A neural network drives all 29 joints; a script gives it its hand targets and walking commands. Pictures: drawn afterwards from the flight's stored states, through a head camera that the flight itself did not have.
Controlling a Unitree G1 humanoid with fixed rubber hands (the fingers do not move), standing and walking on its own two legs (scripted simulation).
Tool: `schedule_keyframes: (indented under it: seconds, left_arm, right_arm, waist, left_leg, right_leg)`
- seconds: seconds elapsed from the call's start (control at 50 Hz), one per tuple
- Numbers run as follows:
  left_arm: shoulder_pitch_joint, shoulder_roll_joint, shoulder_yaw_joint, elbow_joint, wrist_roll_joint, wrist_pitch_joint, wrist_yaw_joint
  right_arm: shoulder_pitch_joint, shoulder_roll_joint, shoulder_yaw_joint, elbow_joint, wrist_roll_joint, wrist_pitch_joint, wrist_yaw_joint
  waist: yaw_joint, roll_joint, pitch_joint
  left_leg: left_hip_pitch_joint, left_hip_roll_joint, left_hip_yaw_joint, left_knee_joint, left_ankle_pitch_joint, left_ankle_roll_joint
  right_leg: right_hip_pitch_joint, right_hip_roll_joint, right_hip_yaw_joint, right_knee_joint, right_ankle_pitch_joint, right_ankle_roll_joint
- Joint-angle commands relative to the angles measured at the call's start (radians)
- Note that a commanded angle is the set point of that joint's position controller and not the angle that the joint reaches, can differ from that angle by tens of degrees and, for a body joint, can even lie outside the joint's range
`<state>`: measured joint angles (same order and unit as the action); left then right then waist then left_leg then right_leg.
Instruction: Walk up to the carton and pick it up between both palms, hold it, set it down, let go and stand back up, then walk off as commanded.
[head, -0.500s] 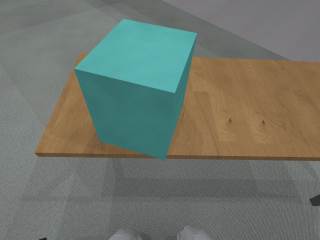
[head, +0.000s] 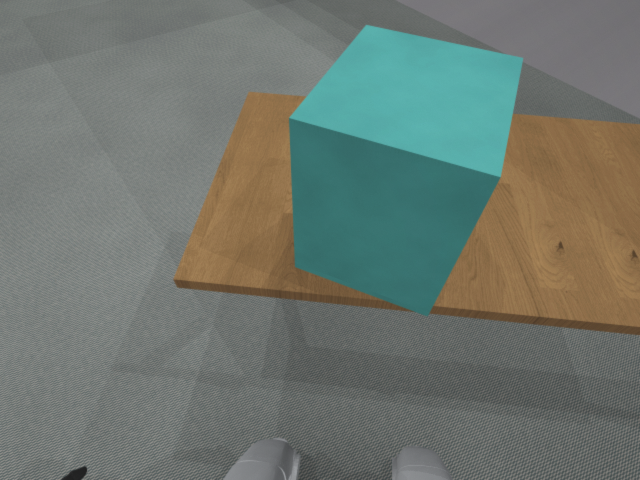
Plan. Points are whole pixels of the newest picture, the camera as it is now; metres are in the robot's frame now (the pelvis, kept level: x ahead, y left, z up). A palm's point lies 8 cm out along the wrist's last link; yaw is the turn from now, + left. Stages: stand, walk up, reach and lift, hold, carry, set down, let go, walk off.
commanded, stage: walk up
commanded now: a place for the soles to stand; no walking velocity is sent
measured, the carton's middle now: (397, 173) +0.50 -0.10 +0.09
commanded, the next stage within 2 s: none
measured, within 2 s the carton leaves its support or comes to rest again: neither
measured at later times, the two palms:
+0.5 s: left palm out of the picture +0.05 +0.31 -0.12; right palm out of the picture +0.07 -0.31 -0.05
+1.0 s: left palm out of the picture +0.05 +0.26 -0.06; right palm out of the picture +0.07 -0.36 -0.12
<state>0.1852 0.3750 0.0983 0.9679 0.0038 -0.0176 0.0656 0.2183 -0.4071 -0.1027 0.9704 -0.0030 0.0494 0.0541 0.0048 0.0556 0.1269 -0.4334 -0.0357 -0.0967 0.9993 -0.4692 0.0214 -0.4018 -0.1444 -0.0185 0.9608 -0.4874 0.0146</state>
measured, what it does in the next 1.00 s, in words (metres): steps on the spot: right foot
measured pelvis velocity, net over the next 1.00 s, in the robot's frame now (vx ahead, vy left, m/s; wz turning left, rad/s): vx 0.00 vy -0.07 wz -0.01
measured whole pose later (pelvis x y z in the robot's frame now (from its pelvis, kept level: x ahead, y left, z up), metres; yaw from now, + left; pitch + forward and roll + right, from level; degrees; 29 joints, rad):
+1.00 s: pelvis +0.00 -0.07 +0.02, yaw -1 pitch -4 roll +2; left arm 0.19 0.36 0.09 1.01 0.00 -0.03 0.01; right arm 0.16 -0.37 -0.05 0.97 0.00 0.03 -0.01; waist 0.01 0.06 0.14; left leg -0.38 -0.02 -0.10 0.82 -0.46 0.00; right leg -0.37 0.03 -0.01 0.82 -0.39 -0.06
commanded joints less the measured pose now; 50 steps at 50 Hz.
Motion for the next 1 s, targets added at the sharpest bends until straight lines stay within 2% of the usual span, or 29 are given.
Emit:
schedule_keyframes:
  seconds: [0.0, 0.06, 0.08, 0.1, 0.12, 0.14, 0.2, 0.22, 0.26, 0.32, 0.34, 0.42, 0.44, 0.52, 0.56, 0.58, 0.6, 0.62, 0.64, 0.66, 0.68, 0.76, 0.78, 0.8, 0.84, 0.86, 0.9, 0.92, 0.98]
  left_arm:
    - [-0.093, 0.277, 0.030, -0.063, -0.008, 0.006, 0.025]
    - [-0.015, 0.234, 0.035, -0.010, -0.011, 0.009, -0.006]
    - [0.018, 0.237, 0.030, 0.007, -0.012, 0.011, -0.012]
    - [0.046, 0.234, 0.034, 0.019, -0.011, 0.013, -0.017]
    - [0.074, 0.234, 0.025, 0.019, -0.011, 0.014, -0.020]
    - [0.053, 0.260, 0.027, 0.018, -0.007, 0.018, -0.022]
    - [0.047, 0.244, 0.020, 0.005, -0.004, 0.030, -0.036]
    - [0.041, 0.242, 0.015, -0.003, -0.003, 0.031, -0.039]
    - [0.014, 0.240, 0.010, -0.001, -0.005, 0.038, -0.041]
    - [0.001, 0.219, 0.008, -0.005, -0.013, 0.040, -0.043]
    - [0.013, 0.223, 0.011, 0.003, -0.013, 0.039, -0.044]
    - [0.012, 0.220, 0.009, 0.007, 0.001, 0.044, -0.043]
    - [0.011, 0.231, 0.014, 0.011, -0.002, 0.041, -0.047]
    - [0.006, 0.237, 0.027, 0.003, 0.011, 0.027, -0.053]
    - [0.059, 0.213, 0.039, 0.019, 0.020, 0.007, -0.061]
    - [0.119, 0.206, 0.042, 0.042, 0.021, -0.004, -0.062]
    - [0.137, 0.197, 0.039, 0.070, 0.019, -0.021, -0.051]
    - [0.125, 0.250, 0.043, 0.059, 0.031, -0.038, -0.047]
    - [0.006, 0.289, 0.041, -0.003, 0.024, -0.044, -0.046]
    - [-0.023, 0.271, 0.039, -0.012, 0.025, -0.049, -0.042]
    - [-0.042, 0.330, 0.051, -0.012, 0.028, -0.052, -0.038]
    - [-0.032, 0.274, 0.044, -0.005, 0.031, -0.060, -0.035]
    - [-0.028, 0.255, 0.045, 0.000, 0.030, -0.057, -0.037]
    - [-0.015, 0.265, 0.045, -0.001, 0.034, -0.059, -0.035]
    - [-0.005, 0.258, 0.045, -0.001, 0.029, -0.062, -0.030]
    - [-0.010, 0.241, 0.037, -0.002, 0.033, -0.063, -0.030]
    - [-0.021, 0.241, 0.037, -0.002, 0.024, -0.060, -0.026]
    - [-0.024, 0.240, 0.037, -0.008, 0.031, -0.061, -0.025]
    - [-0.030, 0.246, 0.042, -0.006, 0.026, -0.063, -0.023]
  right_arm:
    - [-0.032, -0.345, -0.081, -0.110, -0.045, -0.036, -0.055]
    - [-0.046, -0.266, -0.045, -0.088, -0.036, -0.072, -0.075]
    - [-0.027, -0.252, -0.039, -0.065, -0.027, -0.086, -0.081]
    - [-0.029, -0.241, -0.024, -0.060, -0.032, -0.103, -0.085]
    - [-0.045, -0.255, -0.029, -0.074, -0.025, -0.106, -0.088]
    - [-0.060, -0.237, -0.023, -0.082, -0.026, -0.112, -0.095]
    - [-0.006, -0.227, -0.011, -0.049, -0.002, -0.139, -0.110]
    - [0.013, -0.207, -0.008, -0.046, -0.005, -0.144, -0.113]
    - [0.027, -0.207, -0.003, -0.038, -0.002, -0.148, -0.122]
    - [0.014, -0.201, 0.003, -0.031, -0.004, -0.154, -0.130]
    - [0.013, -0.190, 0.007, -0.031, -0.003, -0.153, -0.131]
    - [-0.055, -0.219, 0.002, -0.053, -0.016, -0.153, -0.125]
    - [-0.058, -0.217, 0.007, -0.060, -0.013, -0.152, -0.126]
    - [-0.088, -0.246, 0.001, -0.062, -0.029, -0.144, -0.115]
    - [-0.143, -0.248, 0.004, -0.075, -0.037, -0.130, -0.106]
    - [-0.171, -0.238, 0.012, -0.075, -0.034, -0.122, -0.101]
    - [-0.203, -0.170, 0.035, -0.080, -0.018, -0.109, -0.096]
    - [-0.127, -0.114, 0.041, -0.070, -0.009, -0.098, -0.093]
    - [-0.091, -0.143, 0.034, -0.060, -0.013, -0.086, -0.092]
    - [-0.075, -0.198, 0.019, -0.021, -0.021, -0.076, -0.090]
    - [-0.073, -0.201, 0.008, -0.024, -0.023, -0.069, -0.087]
    - [-0.069, -0.196, 0.009, -0.005, -0.015, -0.056, -0.070]
    - [-0.067, -0.204, 0.007, 0.008, -0.013, -0.051, -0.071]
    - [-0.070, -0.201, 0.003, 0.002, -0.011, -0.046, -0.069]
    - [-0.064, -0.185, 0.013, -0.008, -0.005, -0.044, -0.074]
    - [-0.061, -0.187, 0.007, -0.001, -0.003, -0.040, -0.074]
    - [-0.062, -0.196, 0.009, 0.006, -0.005, -0.034, -0.074]
    - [-0.064, -0.194, 0.009, 0.018, -0.008, -0.032, -0.073]
    - [-0.074, -0.203, 0.004, 0.012, -0.014, -0.032, -0.072]
  waist:
    - [-0.078, 0.084, 0.039]
    - [-0.016, 0.072, 0.031]
    - [-0.019, 0.082, -0.008]
    - [0.010, 0.037, -0.064]
    - [0.014, 0.059, -0.106]
    - [0.010, 0.016, -0.103]
    - [-0.004, 0.013, -0.115]
    - [-0.009, 0.057, -0.154]
    - [-0.023, 0.012, -0.162]
    - [-0.010, 0.096, -0.146]
    - [0.001, 0.059, -0.153]
    - [0.004, 0.111, -0.120]
    - [0.008, 0.068, -0.118]
    - [-0.002, 0.133, -0.109]
    - [0.039, 0.096, -0.119]
    - [0.077, 0.068, -0.138]
    - [0.106, -0.005, -0.105]
    - [0.062, -0.174, -0.125]
    - [-0.004, -0.144, -0.066]
    - [-0.007, -0.003, -0.087]
    - [0.001, -0.057, -0.103]
    - [0.016, -0.183, -0.061]
    - [0.017, -0.149, -0.074]
    - [0.024, -0.159, -0.088]
    - [0.021, -0.183, -0.081]
    - [0.014, -0.191, -0.109]
    - [0.019, -0.244, -0.076]
    - [0.021, -0.202, -0.120]
    - [0.021, -0.226, -0.081]
  left_leg:
    - [-0.029, 0.240, -0.629, -0.811, -0.279, 0.014]
    - [0.090, 0.209, -0.502, -0.735, -0.101, -0.049]
    - [0.151, 0.216, -0.490, -0.727, -0.084, -0.071]
    - [0.201, 0.234, -0.509, -0.698, -0.030, -0.021]
    - [0.244, 0.241, -0.481, -0.692, -0.022, -0.010]
    - [0.297, 0.245, -0.478, -0.670, 0.006, -0.004]
    - [0.358, 0.256, -0.424, -0.641, 0.296, -0.075]
    - [0.425, 0.240, -0.419, -0.634, 0.363, -0.077]
    - [0.447, 0.258, -0.416, -0.603, 0.487, -0.075]
    - [0.411, 0.225, -0.350, -0.572, 0.675, -0.062]
    - [0.370, 0.232, -0.361, -0.577, 0.628, -0.038]
    - [0.289, 0.278, -0.441, -0.625, 0.268, 0.051]
    - [0.267, 0.274, -0.471, -0.628, 0.201, 0.063]
    - [0.150, 0.293, -0.480, -0.582, 0.078, 0.213]
    - [0.051, 0.254, -0.388, -0.505, 0.117, 0.195]
    - [-0.042, 0.220, -0.322, -0.431, 0.140, 0.161]
    - [-0.110, 0.155, -0.206, -0.301, 0.233, 0.084]
    - [-0.142, 0.036, -0.056, -0.090, 0.146, 0.004]
    - [-0.184, 0.012, -0.002, -0.110, -0.044, -0.025]
    - [-0.147, 0.042, 0.007, -0.071, -0.050, -0.018]
    - [-0.110, 0.045, -0.011, -0.055, -0.114, -0.009]
    - [-0.127, 0.076, -0.014, -0.097, 0.001, 0.003]
    - [-0.133, 0.069, -0.017, -0.092, 0.006, 0.000]
    - [-0.132, 0.062, -0.019, -0.096, 0.007, -0.006]
    - [-0.155, 0.056, -0.030, -0.098, 0.020, -0.008]
    - [-0.132, 0.074, -0.031, -0.093, 0.030, -0.008]
    - [-0.138, 0.066, -0.033, -0.120, 0.049, -0.008]
    - [-0.119, 0.065, -0.013, -0.111, 0.041, -0.014]
    - [-0.103, 0.091, -0.002, -0.137, 0.020, -0.006]
  right_leg:
    - [-0.306, 0.133, 0.148, 0.320, -0.080, -0.082]
    - [-0.280, 0.121, 0.178, 0.235, 0.053, -0.065]
    - [-0.261, 0.129, 0.195, 0.206, 0.059, -0.062]
    - [-0.229, 0.127, 0.195, 0.167, 0.069, -0.053]
    - [-0.219, 0.124, 0.203, 0.135, 0.076, -0.051]
    - [-0.238, 0.124, 0.205, 0.104, 0.070, -0.039]
    - [-0.208, 0.136, 0.222, 0.053, 0.094, -0.033]
    - [-0.224, 0.145, 0.213, 0.046, 0.092, -0.029]
    - [-0.222, 0.140, 0.207, 0.047, 0.069, -0.026]
    - [-0.164, 0.139, 0.194, 0.004, 0.060, -0.023]
    - [-0.128, 0.138, 0.203, -0.002, 0.053, -0.021]
    - [-0.143, 0.109, 0.209, 0.015, 0.026, -0.030]
    - [-0.148, 0.102, 0.196, -0.002, 0.010, -0.037]
    - [-0.063, 0.087, 0.139, -0.021, -0.054, -0.037]
    - [0.119, 0.097, 0.089, -0.243, -0.002, -0.049]
    - [0.243, 0.100, 0.092, -0.383, 0.110, -0.062]
    - [0.332, 0.077, 0.160, -0.513, 0.146, -0.064]
    - [0.307, -0.080, 0.457, -0.634, 0.140, -0.100]
    - [0.234, -0.165, 0.604, -0.649, 0.126, -0.141]
    - [0.217, -0.169, 0.604, -0.640, 0.064, -0.157]
    - [0.174, -0.226, 0.645, -0.649, 0.019, -0.195]
    - [0.218, -0.113, 0.518, -0.654, -0.018, -0.071]
    - [0.226, -0.100, 0.524, -0.684, -0.070, -0.033]
    - [0.252, -0.107, 0.531, -0.685, -0.058, -0.041]
    - [0.277, -0.098, 0.508, -0.677, 0.096, 0.002]
    - [0.273, -0.089, 0.494, -0.669, 0.092, -0.019]
    - [0.257, -0.076, 0.468, -0.668, 0.155, 0.030]
    - [0.279, -0.081, 0.469, -0.663, 0.126, -0.001]
    - [0.229, -0.111, 0.491, -0.656, 0.094, -0.042]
